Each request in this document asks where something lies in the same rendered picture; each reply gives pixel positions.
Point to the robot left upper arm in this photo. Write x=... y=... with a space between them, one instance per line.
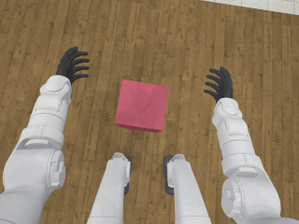
x=31 y=176

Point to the left robot hand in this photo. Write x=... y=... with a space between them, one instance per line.
x=67 y=67

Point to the right robot forearm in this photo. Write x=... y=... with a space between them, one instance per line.
x=238 y=155

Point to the right robot hand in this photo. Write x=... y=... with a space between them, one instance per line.
x=225 y=88

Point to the robot right upper arm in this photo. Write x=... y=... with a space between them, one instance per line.
x=249 y=200

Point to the left robot forearm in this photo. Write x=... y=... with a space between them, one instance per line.
x=46 y=124

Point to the robot right shin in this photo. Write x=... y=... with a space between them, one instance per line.
x=177 y=157

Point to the carton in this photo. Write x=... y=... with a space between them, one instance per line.
x=141 y=106

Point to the robot left thigh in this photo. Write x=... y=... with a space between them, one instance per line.
x=108 y=203

